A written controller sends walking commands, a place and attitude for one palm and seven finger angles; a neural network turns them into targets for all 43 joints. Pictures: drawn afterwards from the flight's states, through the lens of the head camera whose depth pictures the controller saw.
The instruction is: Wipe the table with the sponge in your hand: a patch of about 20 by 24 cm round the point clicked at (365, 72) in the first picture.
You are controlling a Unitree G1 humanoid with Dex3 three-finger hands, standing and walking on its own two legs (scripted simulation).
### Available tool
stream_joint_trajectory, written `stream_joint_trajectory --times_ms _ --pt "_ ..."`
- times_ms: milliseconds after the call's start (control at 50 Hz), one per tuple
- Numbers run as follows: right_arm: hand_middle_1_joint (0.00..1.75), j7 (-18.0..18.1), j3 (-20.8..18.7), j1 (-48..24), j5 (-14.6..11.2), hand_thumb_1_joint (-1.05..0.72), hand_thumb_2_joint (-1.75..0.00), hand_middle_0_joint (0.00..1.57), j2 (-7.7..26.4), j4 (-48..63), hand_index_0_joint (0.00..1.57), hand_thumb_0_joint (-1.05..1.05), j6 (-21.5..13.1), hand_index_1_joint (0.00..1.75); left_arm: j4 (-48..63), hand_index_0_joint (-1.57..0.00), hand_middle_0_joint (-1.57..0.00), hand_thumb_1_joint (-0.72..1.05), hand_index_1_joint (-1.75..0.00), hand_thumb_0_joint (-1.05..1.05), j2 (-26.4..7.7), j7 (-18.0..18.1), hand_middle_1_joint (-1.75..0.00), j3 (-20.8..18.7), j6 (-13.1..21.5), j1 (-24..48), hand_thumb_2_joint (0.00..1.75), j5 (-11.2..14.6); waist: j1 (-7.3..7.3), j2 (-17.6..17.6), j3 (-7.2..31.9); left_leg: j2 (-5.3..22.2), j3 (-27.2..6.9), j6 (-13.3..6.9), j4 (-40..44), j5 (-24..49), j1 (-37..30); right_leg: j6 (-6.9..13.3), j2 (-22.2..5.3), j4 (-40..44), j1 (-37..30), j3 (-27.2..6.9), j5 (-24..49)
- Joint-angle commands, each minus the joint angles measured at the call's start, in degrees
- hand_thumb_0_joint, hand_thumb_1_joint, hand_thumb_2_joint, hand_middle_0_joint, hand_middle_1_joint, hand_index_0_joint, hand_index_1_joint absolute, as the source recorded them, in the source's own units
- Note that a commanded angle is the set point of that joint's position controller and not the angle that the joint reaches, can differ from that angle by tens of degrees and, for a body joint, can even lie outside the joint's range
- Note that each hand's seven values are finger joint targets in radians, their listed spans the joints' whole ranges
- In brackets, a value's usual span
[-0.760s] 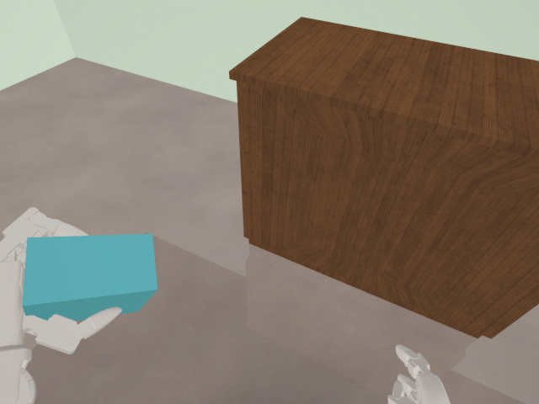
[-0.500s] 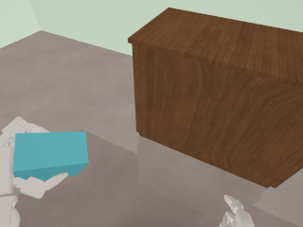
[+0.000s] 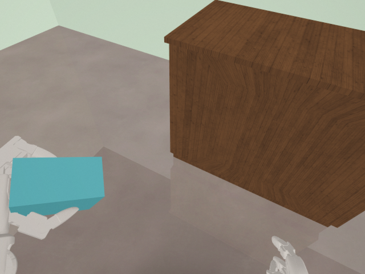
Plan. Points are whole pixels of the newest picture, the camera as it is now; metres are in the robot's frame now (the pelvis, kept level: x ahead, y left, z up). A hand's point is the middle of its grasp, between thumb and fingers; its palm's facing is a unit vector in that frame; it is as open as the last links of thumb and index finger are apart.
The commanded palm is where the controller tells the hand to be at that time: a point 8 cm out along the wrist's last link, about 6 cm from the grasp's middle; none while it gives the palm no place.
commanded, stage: walk to a spot facing it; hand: left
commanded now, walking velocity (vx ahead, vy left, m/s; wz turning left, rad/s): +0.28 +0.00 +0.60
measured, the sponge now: (70, 187) +0.23 +0.20 +0.14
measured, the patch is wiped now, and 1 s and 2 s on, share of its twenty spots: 0.00 0.00 0.00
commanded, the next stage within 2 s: none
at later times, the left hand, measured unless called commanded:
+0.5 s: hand out of the picture +0.21 +0.30 +0.17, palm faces +0.62 -0.65 -0.44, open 10.7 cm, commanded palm +0.13 +0.32 +0.19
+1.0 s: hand (2, 177) +0.22 +0.29 +0.18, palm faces +0.75 -0.44 -0.50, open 10.7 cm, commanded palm +0.14 +0.30 +0.19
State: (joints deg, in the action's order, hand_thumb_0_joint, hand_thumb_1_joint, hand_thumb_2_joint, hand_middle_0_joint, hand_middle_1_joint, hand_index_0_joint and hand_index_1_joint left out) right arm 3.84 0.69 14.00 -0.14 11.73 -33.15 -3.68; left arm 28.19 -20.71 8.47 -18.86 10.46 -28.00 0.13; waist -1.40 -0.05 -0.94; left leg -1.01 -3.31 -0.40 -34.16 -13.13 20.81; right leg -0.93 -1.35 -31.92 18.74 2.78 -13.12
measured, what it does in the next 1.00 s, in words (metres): walks ahead, turning left: right foot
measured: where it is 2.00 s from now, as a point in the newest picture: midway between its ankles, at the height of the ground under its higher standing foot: outside the picture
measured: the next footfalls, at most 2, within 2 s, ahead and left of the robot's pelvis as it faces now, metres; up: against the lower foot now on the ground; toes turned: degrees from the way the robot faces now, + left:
right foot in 0.70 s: +0.24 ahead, -0.09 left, +0.00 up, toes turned +18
left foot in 1.10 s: +0.18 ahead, +0.14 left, +0.00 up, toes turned +46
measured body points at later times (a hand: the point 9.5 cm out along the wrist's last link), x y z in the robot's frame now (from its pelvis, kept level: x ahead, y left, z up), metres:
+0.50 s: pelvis +0.06 +0.01 -0.02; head +0.08 +0.03 +0.43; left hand +0.17 +0.33 +0.20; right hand +0.29 -0.18 -0.10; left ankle +0.06 +0.15 -0.73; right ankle +0.05 -0.13 -0.66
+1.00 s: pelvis +0.18 -0.03 +0.01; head +0.22 -0.01 +0.46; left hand +0.18 +0.31 +0.20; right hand +0.47 -0.13 -0.08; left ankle +0.14 +0.12 -0.68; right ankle +0.20 -0.11 -0.73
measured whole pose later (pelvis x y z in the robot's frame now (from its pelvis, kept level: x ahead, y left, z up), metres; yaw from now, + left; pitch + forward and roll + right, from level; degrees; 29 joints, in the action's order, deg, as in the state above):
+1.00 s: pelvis +0.18 -0.03 +0.01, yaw +36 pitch +0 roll +4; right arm 4.7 -2.4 10.1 0.9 14.6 -31.4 -1.4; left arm 32.1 -21.5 9.2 -20.0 9.6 -29.3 0.5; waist 0.1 2.5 -5.7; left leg 3.3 9.7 2.7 -47.2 -22.1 27.3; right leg 1.2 -9.6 -31.1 11.3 15.7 -19.4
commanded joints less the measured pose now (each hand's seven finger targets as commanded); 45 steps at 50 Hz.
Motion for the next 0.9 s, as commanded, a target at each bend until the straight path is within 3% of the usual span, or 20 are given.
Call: stream_joint_trajectory --times_ms 0,60,120,180,200,220,260,340,360,380,400,420,520,640,660,680,700,720,780,880 --pt "0.3 0.8 -2.64 -5.67 0.43 -0.9 -0.9 0.2 6.99 8.83 0.2 0.0 -2.93 0.3 15.27 -1.2 -1.2 0.1 -1.6 0.0 -8.95 1.82 -1.6 -7.23 3.34 5.36 1.3 0.37 0.65 -7.94 5.35 7.26 -11.25 -4.77 11.84 -22.83 8.29 0.97 -2.96 -2.66 -4.7 -2.87 -18.08" --pt "0.3 0.9 -2.99 -4.97 0.93 -0.9 -0.9 0.2 7.33 7.98 0.2 0.0 -3.75 0.3 14.94 -1.2 -1.2 0.1 -1.6 0.0 -7.81 1.32 -1.6 -6.57 3.43 6.18 1.3 0.09 0.47 -11.54 4.53 10.5 -20.44 -7.32 15.16 -21.8 8.51 0.59 0.48 -7.6 -4.94 -1.26 -16.77" --pt "0.3 0.52 -3.08 -4.88 0.91 -0.9 -0.9 0.2 6.92 7.5 0.2 0.0 -3.89 0.3 13.87 -1.2 -1.2 0.1 -1.6 0.0 -8.66 0.75 -1.6 -7.09 3.44 5.5 1.3 0.07 1.06 -8.71 5.26 7.92 -16.53 -6.08 9.56 -17.13 11.82 2.31 -1.85 0.34 -11.39 -3.94 -16.31" --pt "0.3 0.27 -3.6 -6.12 0.52 -0.9 -0.9 0.2 5.92 7.17 0.2 0.0 -3.52 0.3 12.91 -1.2 -1.2 0.1 -1.6 0.0 -10.41 1.28 -1.6 -7.39 3.74 7.14 1.3 0.84 2.72 13.39 3.2 0.66 4.15 0.42 -27.87 -15.81 24.86 13.17 -26.29 18.37 -15.83 -30.94 -24.71" --pt "0.3 0.23 -3.08 -7.06 1.37 -0.9 -0.9 0.2 6.45 6.66 0.2 0.0 -3.71 0.3 14.71 -1.2 -1.2 0.1 -1.6 0.0 -11.31 1.64 -1.6 -8.0 4.45 8.73 1.3 0.57 1.98 8.48 2.84 3.82 2.03 0.97 -33.55 -13.21 23.75 14.13 -27.0 17.26 -13.64 -27.09 -17.37" --pt "0.3 -0.01 -2.54 -6.84 1.72 -0.9 -0.9 0.2 6.0 6.02 0.2 0.0 -3.49 0.3 13.62 -1.2 -1.2 0.1 -1.6 0.0 -11.65 1.58 -1.6 -8.62 4.59 8.85 1.3 -0.13 1.61 3.53 3.33 5.49 2.3 0.82 -32.0 -13.93 19.56 12.53 -25.14 15.07 -9.79 -18.98 -14.59" --pt "0.3 0.39 -1.91 -6.78 1.47 -0.9 -0.9 0.2 4.75 6.4 0.2 0.0 -2.64 0.3 13.43 -1.2 -1.2 0.1 -1.6 0.0 -11.27 1.2 -1.6 -8.16 4.88 6.86 1.3 -0.21 1.61 8.38 0.42 7.91 5.16 0.6 -21.65 -12.34 9.44 9.14 -21.05 12.9 -2.42 -6.74 -5.57" --pt "0.3 1.23 -2.28 -5.75 1.43 -0.9 -0.9 0.2 3.84 7.77 0.2 0.0 -3.1 0.3 17.37 -1.2 -1.2 0.1 -1.6 0.0 -10.62 2.5 -1.6 -8.36 4.3 6.58 1.3 1.26 0.28 3.15 4.94 0.48 15.54 0.59 3.12 -3.87 -9.69 4.52 -14.98 -4.1 -1.82 4.65 4.11" --pt "0.3 1.54 -2.98 -4.24 1.03 -0.9 -0.9 0.2 5.0 7.92 0.2 0.0 -3.27 0.3 19.77 -1.2 -1.2 0.1 -1.6 0.0 -10.61 2.75 -1.6 -8.36 4.76 7.43 1.3 1.58 -1.13 -6.21 7.75 3.18 9.3 -1.71 7.58 -4.64 -17.73 1.83 -12.12 -19.64 3.51 6.37 8.15" --pt "0.3 1.14 -3.29 -4.86 1.08 -0.9 -0.9 0.2 6.74 8.12 0.2 0.0 -3.58 0.3 21.73 -1.2 -1.2 0.1 -1.6 0.0 -10.23 2.95 -1.6 -8.62 5.83 6.66 1.3 1.9 -0.77 -23.52 9.44 18.27 -16.69 -10.01 12.17 8.67 -24.05 -2.62 -3.0 -37.13 16.06 7.13 -15.37" --pt "0.3 0.15 -3.16 -3.85 0.69 -0.9 -0.9 0.2 5.96 7.8 0.2 0.0 -4.37 0.3 21.68 -1.2 -1.2 0.1 -1.6 0.0 -11.11 3.18 -1.6 -9.51 6.89 7.92 1.3 1.18 -0.36 -20.27 9.49 24.84 -30.98 -16.1 13.88 20.88 -25.68 -2.16 -1.71 -44.54 22.86 1.01 -24.22" --pt "0.3 -0.16 -4.25 -2.65 0.17 -0.9 -0.9 0.2 6.35 6.22 0.2 0.0 -4.68 0.3 18.12 -1.2 -1.2 0.1 -1.6 0.0 -13.44 2.17 -1.6 -10.92 6.73 7.06 1.3 0.51 -0.04 -12.94 9.86 26.67 -34.28 -17.47 11.95 15.71 -23.62 -2.15 -3.94 -47.26 25.11 -4.64 -23.82" --pt "0.3 -0.8 -4.4 -5.27 -0.85 -0.9 -0.9 0.2 6.08 6.11 0.2 0.0 -5.0 0.3 20.46 -1.2 -1.2 0.1 -1.6 0.0 -8.99 0.55 -1.6 -8.87 5.46 3.85 1.3 1.34 1.12 -15.45 6.53 15.92 -12.72 -11.84 14.31 -2.54 -8.72 -3.13 -4.12 -28.62 13.54 0.19 -12.49" --pt "0.3 0.49 -2.77 -6.89 -0.49 -0.9 -0.9 0.2 5.1 6.9 0.2 0.0 -4.71 0.3 12.57 -1.2 -1.2 0.1 -1.6 0.0 -7.71 0.13 -1.6 -7.63 2.53 5.01 1.3 1.49 2.96 -11.46 5.04 11.31 -4.87 -6.72 6.54 -11.38 4.26 -3.44 1.3 -0.3 -10.45 7.12 -8.25" --pt "0.3 0.75 -2.53 -6.64 -0.64 -0.9 -0.9 0.2 4.27 6.79 0.2 0.0 -4.34 0.3 10.55 -1.2 -1.2 0.1 -1.6 0.0 -8.28 0.15 -1.6 -7.32 1.72 6.86 1.3 0.89 3.31 -2.38 4.67 7.34 -0.35 -4.22 -4.8 -17.2 11.05 -0.98 -4.31 7.72 -15.39 -0.18 -12.82" --pt "0.3 0.9 -2.37 -6.81 -0.5 -0.9 -0.9 0.2 2.79 7.36 0.2 0.0 -3.74 0.3 9.12 -1.2 -1.2 0.1 -1.6 0.0 -11.38 0.59 -1.6 -8.25 0.61 8.82 1.3 0.39 3.64 18.96 3.81 -0.18 6.62 -0.24 -25.82 -23.61 23.46 6.14 -21.04 18.38 -18.36 -26.57 -23.45" --pt "0.3 0.96 -2.98 -8.93 0.57 -0.9 -0.9 0.2 5.67 7.48 0.2 0.0 -4.35 0.3 8.76 -1.2 -1.2 0.1 -1.6 0.0 -12.88 1.38 -1.6 -8.87 0.46 11.27 1.3 0.96 3.88 19.51 2.44 1.12 1.64 0.65 -39.69 -19.44 25.4 9.59 -29.07 23.07 -14.06 -38.13 -22.58" --pt "0.3 0.59 -3.24 -9.44 1.18 -0.9 -0.9 0.2 6.13 7.06 0.2 0.0 -4.14 0.3 9.46 -1.2 -1.2 0.1 -1.6 0.0 -13.3 1.37 -1.6 -8.95 0.95 12.32 1.3 0.31 3.04 12.0 1.12 2.72 0.02 1.13 -44.34 -16.21 24.39 10.55 -28.49 22.45 -11.4 -37.63 -19.42" --pt "0.3 0.44 -1.85 -9.41 1.15 -0.9 -0.9 0.2 4.44 5.27 0.2 0.0 -1.79 0.3 9.73 -1.2 -1.2 0.1 -1.6 0.0 -10.73 0.67 -1.6 -7.01 3.06 7.92 1.3 0.09 2.0 6.78 0.83 5.62 3.61 3.67 -43.93 -8.9 20.48 6.6 -20.42 14.08 -12.6 -6.67 10.83" --pt "0.3 0.91 -2.75 -8.97 1.34 -0.9 -0.9 0.2 3.92 8.82 0.2 0.0 -0.81 0.3 14.4 -1.2 -1.2 0.1 -1.6 0.0 -12.28 2.27 -1.6 -9.79 3.36 4.8 1.3 0.92 2.92 9.74 5.78 5.1 11.86 3.34 -19.19 -8.53 10.22 6.09 -19.47 8.12 -16.47 4.87 36.92"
